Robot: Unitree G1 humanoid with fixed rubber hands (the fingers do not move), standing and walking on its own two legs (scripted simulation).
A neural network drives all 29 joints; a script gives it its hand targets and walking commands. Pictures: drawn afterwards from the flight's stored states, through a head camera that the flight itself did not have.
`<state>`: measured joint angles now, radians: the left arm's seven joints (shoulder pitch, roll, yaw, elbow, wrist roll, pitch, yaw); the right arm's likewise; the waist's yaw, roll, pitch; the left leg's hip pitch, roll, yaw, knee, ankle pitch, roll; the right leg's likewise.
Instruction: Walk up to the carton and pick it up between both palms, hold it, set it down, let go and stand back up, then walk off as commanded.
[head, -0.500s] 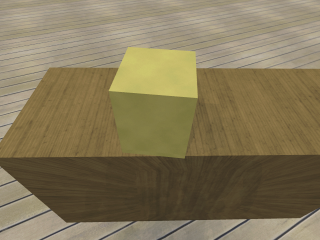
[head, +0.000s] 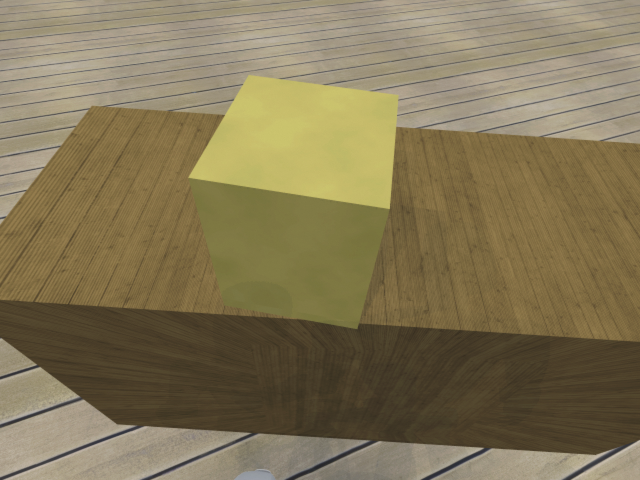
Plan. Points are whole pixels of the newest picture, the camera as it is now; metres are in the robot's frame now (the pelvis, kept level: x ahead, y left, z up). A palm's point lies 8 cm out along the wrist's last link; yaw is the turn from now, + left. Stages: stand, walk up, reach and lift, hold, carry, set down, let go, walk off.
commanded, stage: walk up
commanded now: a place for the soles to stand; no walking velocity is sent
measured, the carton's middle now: (305, 207) +0.45 +0.05 +0.08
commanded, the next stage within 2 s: none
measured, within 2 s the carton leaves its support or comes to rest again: neither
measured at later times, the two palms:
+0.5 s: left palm out of the picture +0.05 +0.29 -0.11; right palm out of the picture +0.07 -0.30 -0.12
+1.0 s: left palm out of the picture +0.06 +0.39 -0.11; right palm out of the picture +0.10 -0.21 -0.07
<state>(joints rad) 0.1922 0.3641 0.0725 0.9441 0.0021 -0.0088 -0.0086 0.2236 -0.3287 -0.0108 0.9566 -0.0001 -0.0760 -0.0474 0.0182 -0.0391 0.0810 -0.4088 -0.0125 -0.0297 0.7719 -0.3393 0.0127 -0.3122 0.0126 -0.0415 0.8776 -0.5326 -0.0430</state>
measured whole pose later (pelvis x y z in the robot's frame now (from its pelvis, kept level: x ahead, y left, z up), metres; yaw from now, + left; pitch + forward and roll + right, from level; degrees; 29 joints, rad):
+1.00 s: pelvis +0.01 +0.09 +0.02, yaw +3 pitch -2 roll -2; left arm 0.21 0.36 0.07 0.95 0.01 -0.03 0.00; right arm 0.21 -0.33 -0.01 0.94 0.00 -0.07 0.01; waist 0.00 -0.03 0.09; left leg -0.29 -0.04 0.01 0.62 -0.30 0.07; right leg -0.40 0.00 0.06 1.03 -0.46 0.01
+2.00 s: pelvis +0.00 +0.05 +0.01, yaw -1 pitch -3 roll +1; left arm 0.20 0.33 0.07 1.01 0.02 -0.02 0.00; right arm 0.20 -0.33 -0.01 1.02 0.00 -0.05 0.00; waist -0.01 -0.02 0.10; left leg -0.29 0.00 0.04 0.66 -0.31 0.01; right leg -0.30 0.00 0.03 0.70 -0.34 -0.01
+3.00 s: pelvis -0.01 +0.04 +0.00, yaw -1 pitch -5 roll +1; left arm 0.15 0.33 0.07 0.74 0.01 0.36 0.01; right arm 0.15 -0.33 -0.08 1.00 -0.03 -0.07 0.04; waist -0.01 -0.03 0.14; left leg -0.33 0.02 0.03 0.79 -0.38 -0.01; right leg -0.34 0.02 0.01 0.81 -0.38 -0.03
